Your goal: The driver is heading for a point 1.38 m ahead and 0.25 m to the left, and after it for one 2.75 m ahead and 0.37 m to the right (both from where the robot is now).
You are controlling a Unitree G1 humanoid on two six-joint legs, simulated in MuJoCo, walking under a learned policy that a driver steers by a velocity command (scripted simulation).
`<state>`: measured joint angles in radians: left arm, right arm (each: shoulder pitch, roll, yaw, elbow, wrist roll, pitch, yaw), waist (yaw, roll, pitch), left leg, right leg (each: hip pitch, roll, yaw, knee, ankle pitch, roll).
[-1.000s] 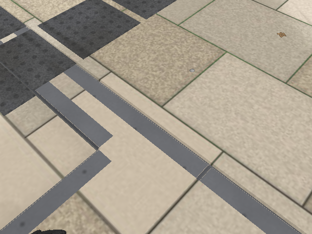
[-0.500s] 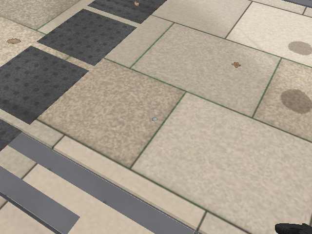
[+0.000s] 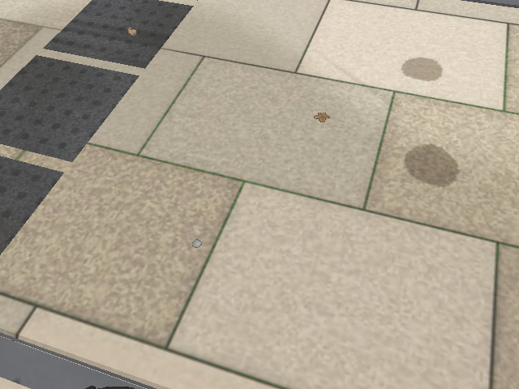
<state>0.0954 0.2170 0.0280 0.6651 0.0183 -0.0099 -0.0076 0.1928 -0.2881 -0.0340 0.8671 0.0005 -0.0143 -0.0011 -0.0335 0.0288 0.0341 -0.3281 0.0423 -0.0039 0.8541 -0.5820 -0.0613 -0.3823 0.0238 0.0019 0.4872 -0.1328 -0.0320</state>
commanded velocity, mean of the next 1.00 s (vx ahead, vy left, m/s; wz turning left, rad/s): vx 0.16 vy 0.00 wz -0.02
